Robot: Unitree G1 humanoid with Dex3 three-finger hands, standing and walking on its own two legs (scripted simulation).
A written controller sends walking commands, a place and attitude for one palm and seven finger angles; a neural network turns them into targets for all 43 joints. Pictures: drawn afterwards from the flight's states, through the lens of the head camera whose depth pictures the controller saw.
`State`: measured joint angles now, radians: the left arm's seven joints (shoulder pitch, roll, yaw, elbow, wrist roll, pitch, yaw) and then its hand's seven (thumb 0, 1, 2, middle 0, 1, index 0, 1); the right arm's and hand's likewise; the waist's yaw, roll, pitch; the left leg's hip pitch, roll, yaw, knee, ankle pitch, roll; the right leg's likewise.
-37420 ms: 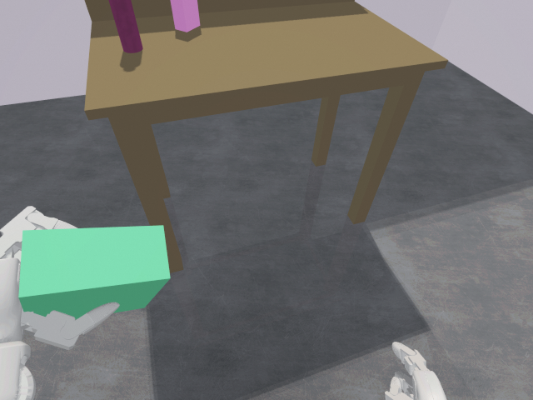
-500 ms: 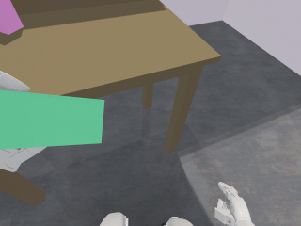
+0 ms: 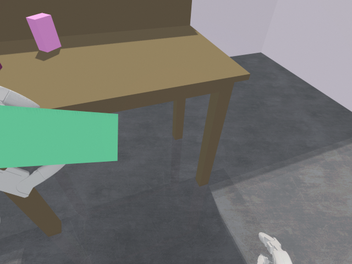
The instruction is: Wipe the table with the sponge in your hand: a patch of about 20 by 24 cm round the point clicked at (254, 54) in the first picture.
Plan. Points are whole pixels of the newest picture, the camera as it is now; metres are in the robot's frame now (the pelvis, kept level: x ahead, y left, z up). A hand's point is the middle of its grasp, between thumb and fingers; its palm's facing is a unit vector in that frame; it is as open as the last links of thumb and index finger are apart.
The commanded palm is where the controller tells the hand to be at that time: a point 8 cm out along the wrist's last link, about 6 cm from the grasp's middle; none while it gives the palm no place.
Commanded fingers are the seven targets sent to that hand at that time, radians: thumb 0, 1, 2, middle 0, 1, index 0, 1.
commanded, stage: stop stepping back and stand still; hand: left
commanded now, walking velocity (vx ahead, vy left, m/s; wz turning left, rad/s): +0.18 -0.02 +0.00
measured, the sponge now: (72, 137) +0.23 +0.18 +0.25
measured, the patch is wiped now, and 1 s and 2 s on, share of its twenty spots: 0.95 0.95 0.95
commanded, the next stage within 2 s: stand and wait in 0.32 s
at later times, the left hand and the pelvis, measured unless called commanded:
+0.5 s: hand (12, 125) +0.20 +0.23 +0.30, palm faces +0.58 -0.75 -0.33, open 10.4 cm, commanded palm +0.14 +0.27 +0.30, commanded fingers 0.00 0.10 1.30 -1.20 -1.60 -1.20 -1.60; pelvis +0.00 -0.02 +0.01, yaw +3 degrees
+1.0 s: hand (14, 121) +0.23 +0.25 +0.28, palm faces +0.52 -0.78 -0.35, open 10.4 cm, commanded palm +0.17 +0.29 +0.30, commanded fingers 0.00 0.10 1.30 -1.20 -1.60 -1.20 -1.60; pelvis +0.01 +0.00 +0.02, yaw +2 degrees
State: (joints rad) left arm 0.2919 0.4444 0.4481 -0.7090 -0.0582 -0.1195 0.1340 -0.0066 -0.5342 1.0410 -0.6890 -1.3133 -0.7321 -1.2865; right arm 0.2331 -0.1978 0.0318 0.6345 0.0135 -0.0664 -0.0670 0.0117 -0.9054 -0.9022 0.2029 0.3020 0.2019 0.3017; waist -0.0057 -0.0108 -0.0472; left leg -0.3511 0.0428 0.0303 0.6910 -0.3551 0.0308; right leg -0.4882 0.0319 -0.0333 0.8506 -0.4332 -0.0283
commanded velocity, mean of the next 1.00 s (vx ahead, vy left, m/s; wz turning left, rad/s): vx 0.03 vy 0.02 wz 0.00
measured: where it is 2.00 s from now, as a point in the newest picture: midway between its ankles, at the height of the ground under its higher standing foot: outside the picture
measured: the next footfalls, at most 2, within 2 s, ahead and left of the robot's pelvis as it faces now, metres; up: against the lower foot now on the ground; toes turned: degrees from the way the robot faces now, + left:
none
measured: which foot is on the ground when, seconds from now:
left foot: down 0.00-1.00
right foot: down 0.00-1.00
